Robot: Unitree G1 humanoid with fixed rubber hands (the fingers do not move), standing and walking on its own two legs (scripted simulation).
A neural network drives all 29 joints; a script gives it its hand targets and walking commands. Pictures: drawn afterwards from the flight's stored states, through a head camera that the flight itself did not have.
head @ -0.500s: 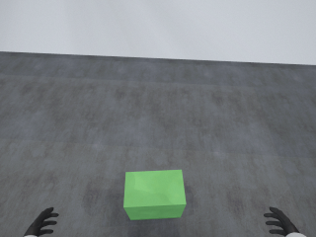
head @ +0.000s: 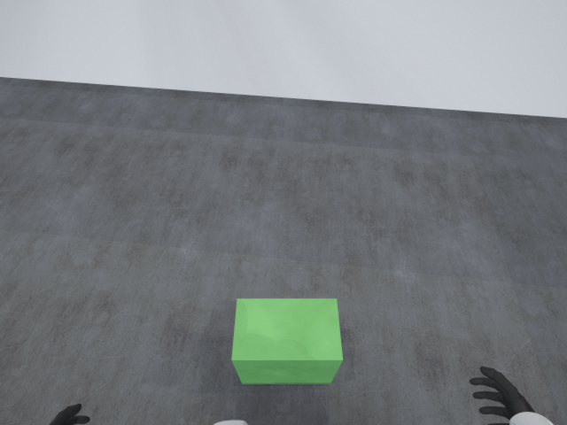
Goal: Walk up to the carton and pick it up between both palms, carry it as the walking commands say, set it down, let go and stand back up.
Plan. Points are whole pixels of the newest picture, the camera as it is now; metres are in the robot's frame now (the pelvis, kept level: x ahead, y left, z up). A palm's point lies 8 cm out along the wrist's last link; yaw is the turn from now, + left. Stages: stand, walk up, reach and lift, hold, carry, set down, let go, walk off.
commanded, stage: walk up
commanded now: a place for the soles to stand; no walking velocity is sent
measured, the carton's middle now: (286, 344) +0.40 +0.01 -0.62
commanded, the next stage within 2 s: reach and lift in 0.18 s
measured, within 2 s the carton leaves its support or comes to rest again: neither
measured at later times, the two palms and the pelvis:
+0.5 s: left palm (106, 380) +0.19 +0.29 -0.10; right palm (486, 373) +0.20 -0.30 -0.10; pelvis +0.01 -0.02 -0.02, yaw -1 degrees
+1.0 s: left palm (146, 314) +0.31 +0.27 -0.15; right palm (432, 318) +0.31 -0.26 -0.15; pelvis -0.03 -0.01 -0.08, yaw -1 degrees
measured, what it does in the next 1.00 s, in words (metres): lowers itself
